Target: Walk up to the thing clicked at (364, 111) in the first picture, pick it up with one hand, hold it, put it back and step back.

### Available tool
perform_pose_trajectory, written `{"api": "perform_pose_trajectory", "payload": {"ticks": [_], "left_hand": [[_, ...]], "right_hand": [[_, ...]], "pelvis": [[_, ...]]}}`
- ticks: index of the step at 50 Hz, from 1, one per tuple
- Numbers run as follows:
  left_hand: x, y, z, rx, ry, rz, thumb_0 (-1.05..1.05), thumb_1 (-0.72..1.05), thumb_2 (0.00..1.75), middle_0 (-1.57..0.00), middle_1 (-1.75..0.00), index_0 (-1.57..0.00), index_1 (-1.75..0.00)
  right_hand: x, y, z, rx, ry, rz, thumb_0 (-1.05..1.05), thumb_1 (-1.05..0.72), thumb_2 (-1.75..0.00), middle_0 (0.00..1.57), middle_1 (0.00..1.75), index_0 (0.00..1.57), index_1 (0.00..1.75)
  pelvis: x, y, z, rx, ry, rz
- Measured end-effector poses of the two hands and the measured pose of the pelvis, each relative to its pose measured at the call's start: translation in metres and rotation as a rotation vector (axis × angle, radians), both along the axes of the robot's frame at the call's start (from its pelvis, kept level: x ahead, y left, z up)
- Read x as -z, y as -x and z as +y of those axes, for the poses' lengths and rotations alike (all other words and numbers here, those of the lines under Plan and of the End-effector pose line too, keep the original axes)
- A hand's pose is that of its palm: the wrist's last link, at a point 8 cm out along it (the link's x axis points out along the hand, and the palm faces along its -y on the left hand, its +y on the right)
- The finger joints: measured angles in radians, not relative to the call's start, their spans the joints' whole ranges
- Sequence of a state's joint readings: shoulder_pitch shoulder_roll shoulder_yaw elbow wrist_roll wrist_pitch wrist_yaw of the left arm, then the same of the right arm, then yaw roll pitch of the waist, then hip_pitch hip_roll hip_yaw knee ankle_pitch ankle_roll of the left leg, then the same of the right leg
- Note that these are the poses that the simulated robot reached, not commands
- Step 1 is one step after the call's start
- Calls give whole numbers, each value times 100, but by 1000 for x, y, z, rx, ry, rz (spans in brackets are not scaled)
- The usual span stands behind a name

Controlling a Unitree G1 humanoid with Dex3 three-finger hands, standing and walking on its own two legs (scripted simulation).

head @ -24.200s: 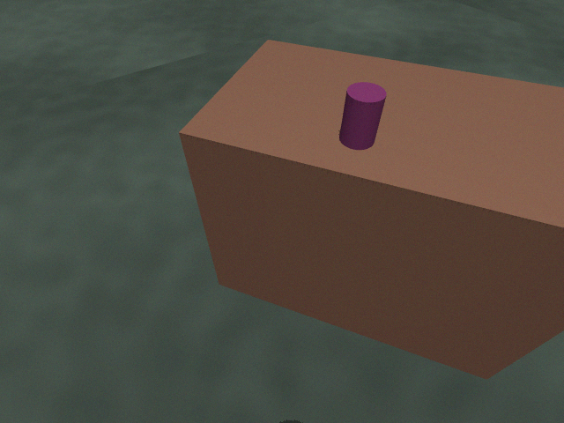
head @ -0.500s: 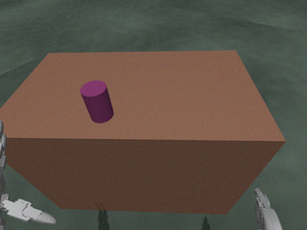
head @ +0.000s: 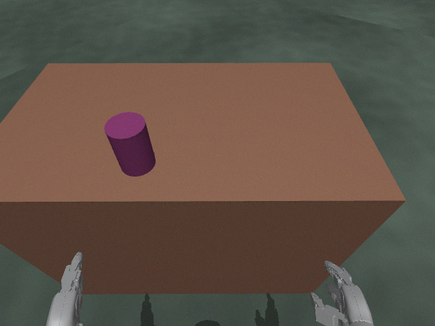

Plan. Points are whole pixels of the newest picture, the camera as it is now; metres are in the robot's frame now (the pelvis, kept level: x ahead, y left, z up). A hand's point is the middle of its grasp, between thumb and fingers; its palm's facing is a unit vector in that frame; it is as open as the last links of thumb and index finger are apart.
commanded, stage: home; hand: left
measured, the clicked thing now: (132, 145) +0.48 +0.21 +0.04
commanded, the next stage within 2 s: none
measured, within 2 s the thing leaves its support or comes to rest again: neither
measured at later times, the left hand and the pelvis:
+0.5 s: hand (139, 295) +0.20 +0.17 -0.10, palm faces +0.08 -0.97 -0.23, open 17.6 cm; pelvis +0.02 +0.00 +0.00, yaw -1 degrees
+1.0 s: hand out of the picture +0.06 +0.26 -0.14, palm faces -0.05 -0.91 -0.41, open 17.6 cm; pelvis -0.01 -0.01 +0.01, yaw +0 degrees
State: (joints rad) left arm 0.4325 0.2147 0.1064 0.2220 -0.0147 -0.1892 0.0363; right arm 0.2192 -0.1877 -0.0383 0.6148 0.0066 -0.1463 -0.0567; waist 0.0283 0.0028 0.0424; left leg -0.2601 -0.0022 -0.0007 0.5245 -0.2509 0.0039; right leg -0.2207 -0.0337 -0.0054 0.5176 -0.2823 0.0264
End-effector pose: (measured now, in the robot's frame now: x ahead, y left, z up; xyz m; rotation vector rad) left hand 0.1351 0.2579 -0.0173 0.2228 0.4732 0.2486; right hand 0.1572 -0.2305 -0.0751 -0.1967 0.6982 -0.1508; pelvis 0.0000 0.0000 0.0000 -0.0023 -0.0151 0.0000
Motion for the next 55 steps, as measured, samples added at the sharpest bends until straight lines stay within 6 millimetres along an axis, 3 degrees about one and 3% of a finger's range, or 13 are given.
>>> {"api": "perform_pose_trajectory", "payload": {"ticks": [5, 9, 22, 30, 33, 37, 45, 55], "left_hand": [[40, -12, -30, 61, 87, 136, -2, -58, 3, -5, -5, -5, -5], [58, -19, -45, 70, 127, 209, -2, -58, 3, -5, -5, -5, -5], [54, -46, -33, 43, 59, 230, -1, -58, 3, -5, -5, -5, -5], [61, -39, -44, 43, 90, 256, -1, -57, 4, -5, -5, -5, -5], [69, -29, -38, 108, 38, 325, -1, -57, 4, -5, -5, -5, -5], [75, -3, -10, 102, -24, 440, -1, -58, 3, -6, -5, -5, -5], [75, 54, 38, 14, -98, 607, -1, -57, 4, -5, -5, -5, -5], [85, 104, 44, -21, -71, 763, -1, -57, 4, -5, -5, -5, -5]], "right_hand": [[-3, -10, 2, -20, 14, 2, 0, -79, -84, 19, 28, 19, 29], [-1, -11, 3, -32, 21, 29, 0, -85, -88, 19, 29, 19, 30], [22, 13, -12, 29, 16, 173, 1, -90, -90, 20, 30, 20, 30], [19, 18, -16, 33, 14, 189, 1, -90, -90, 20, 30, 20, 31], [21, 20, -23, -13, 41, 215, 1, -90, -91, 20, 30, 20, 31], [24, 29, -41, -5, 59, 246, 0, -90, -91, 20, 30, 20, 31], [30, 68, -68, 17, 90, 380, 0, -90, -91, 20, 30, 20, 31], [38, 113, -72, 29, 92, 531, 0, -90, -91, 20, 30, 20, 30]], "pelvis": [[0, -4, -2, 0, 0, 23], [0, -10, -4, 5, 3, 35], [1, -23, -3, 11, 5, 30], [0, -19, -6, 16, 2, 24], [1, -15, -7, 13, 2, 17], [1, -12, -7, 10, -2, -2], [-3, 0, -8, 0, -2, -26], [-8, 12, -6, -4, -3, -36]]}}
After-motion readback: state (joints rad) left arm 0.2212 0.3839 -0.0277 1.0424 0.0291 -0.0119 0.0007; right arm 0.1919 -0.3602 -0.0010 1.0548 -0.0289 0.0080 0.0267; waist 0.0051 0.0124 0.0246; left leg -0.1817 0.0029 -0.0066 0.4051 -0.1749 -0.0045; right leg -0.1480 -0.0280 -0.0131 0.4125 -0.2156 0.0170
